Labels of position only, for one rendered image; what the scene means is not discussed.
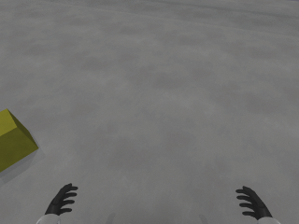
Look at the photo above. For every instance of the left robot hand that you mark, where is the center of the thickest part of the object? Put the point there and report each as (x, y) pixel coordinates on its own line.
(58, 201)

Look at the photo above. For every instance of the right robot hand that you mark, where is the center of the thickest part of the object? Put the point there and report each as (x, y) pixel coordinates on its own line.
(256, 204)

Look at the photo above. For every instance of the robot left forearm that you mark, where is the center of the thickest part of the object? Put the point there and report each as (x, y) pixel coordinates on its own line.
(49, 219)

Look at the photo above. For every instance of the carton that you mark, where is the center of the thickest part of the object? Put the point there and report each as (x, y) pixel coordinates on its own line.
(15, 140)

